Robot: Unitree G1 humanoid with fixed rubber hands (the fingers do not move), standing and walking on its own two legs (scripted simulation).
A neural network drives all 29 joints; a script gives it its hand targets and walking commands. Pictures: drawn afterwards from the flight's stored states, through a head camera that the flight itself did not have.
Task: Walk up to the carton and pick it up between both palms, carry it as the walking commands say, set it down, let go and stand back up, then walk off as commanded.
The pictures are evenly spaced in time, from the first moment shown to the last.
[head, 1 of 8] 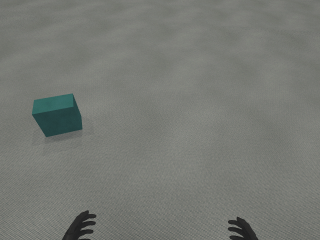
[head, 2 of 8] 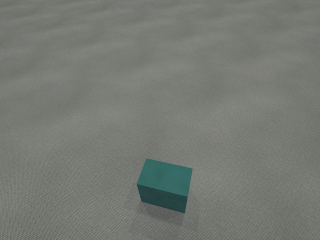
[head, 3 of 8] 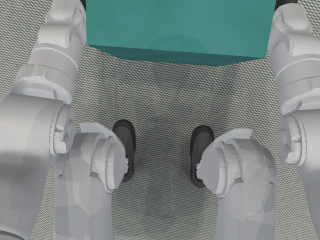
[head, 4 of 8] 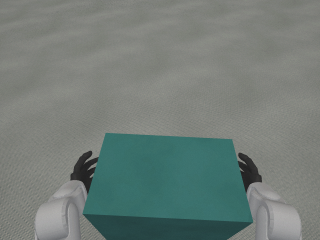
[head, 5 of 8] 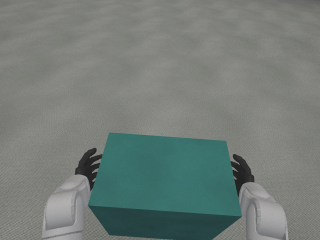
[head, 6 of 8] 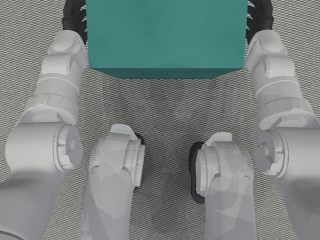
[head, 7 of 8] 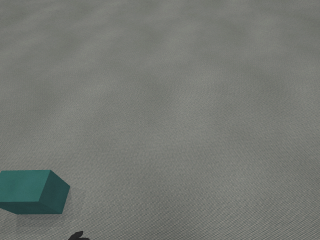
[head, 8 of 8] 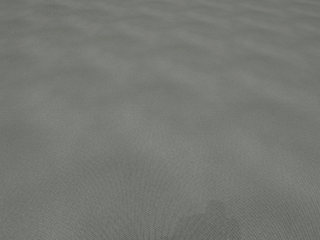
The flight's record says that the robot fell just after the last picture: no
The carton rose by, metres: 0.68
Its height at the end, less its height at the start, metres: +0.00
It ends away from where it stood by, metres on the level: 1.34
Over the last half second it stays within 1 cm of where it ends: yes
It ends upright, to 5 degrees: yes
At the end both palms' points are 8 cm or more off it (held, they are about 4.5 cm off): yes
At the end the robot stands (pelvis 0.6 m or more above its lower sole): yes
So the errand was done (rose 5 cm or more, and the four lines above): yes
